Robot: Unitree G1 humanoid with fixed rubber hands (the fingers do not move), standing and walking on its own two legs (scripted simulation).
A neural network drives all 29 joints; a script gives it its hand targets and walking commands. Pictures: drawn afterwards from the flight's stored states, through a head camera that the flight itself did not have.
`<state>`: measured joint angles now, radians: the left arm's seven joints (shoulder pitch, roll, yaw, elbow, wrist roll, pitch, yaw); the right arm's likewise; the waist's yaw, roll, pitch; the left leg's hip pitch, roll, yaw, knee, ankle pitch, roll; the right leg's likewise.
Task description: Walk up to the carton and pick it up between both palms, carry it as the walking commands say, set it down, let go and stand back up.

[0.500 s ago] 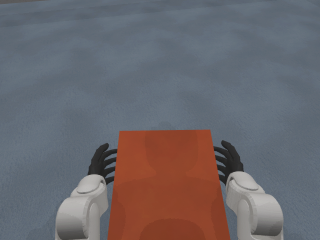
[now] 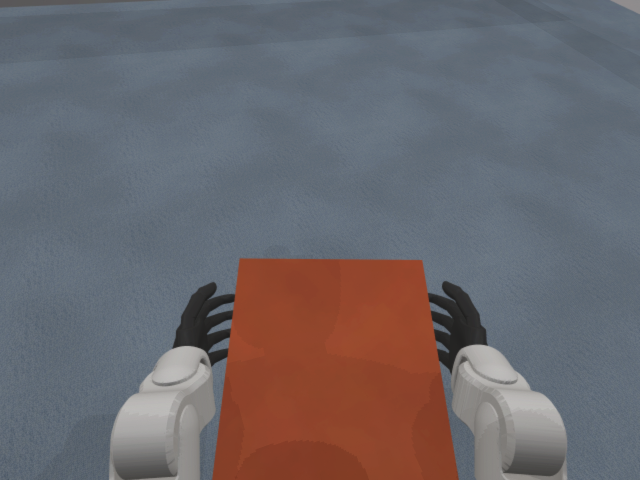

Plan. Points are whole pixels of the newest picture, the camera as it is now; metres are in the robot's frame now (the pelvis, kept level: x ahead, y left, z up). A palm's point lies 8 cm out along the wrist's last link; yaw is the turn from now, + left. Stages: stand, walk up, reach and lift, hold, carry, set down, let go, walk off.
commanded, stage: carry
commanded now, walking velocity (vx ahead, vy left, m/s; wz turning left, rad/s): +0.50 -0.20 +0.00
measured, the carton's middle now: (328, 384) +0.23 -0.01 +0.00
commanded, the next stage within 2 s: none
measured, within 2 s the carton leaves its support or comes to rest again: neither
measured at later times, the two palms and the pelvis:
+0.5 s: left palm (293, 162) +0.56 +0.03 +0.08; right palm (465, 158) +0.58 -0.25 +0.08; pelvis +0.33 -0.13 -0.01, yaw +3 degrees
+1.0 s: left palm (317, 61) +0.91 -0.02 +0.08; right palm (446, 58) +0.92 -0.31 +0.09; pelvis +0.67 -0.17 +0.00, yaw +1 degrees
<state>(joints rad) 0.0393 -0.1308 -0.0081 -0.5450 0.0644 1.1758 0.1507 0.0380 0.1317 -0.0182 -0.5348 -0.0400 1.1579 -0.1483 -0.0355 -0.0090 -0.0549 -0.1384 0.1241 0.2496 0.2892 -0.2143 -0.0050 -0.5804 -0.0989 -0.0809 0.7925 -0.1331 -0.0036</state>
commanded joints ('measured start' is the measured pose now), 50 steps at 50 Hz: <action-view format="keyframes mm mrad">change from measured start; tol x32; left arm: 1 -388 -845 -624 -140 -275 -42 -106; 50 -396 -811 -649 -166 -292 -16 -101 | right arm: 1 -367 823 600 -129 304 -13 162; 50 -313 771 566 -127 271 -1 143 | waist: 1 17 218 -166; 8 29 161 -198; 11 59 -414 -360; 50 7 242 -134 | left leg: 1 169 156 -68 -126 330 73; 8 127 143 27 169 397 10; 12 -581 -34 -185 977 -366 -4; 32 -39 -94 33 172 73 103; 35 347 421 -907 -124 -131 345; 50 231 155 -25 -97 465 48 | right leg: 1 16 39 -103 -184 109 4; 9 542 83 -167 -377 -3 -51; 11 904 -278 504 -564 -178 -206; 30 679 -105 -63 -528 444 -162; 33 377 -31 -173 -27 536 -82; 36 -123 65 126 608 -263 -31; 50 31 36 -116 -281 194 -1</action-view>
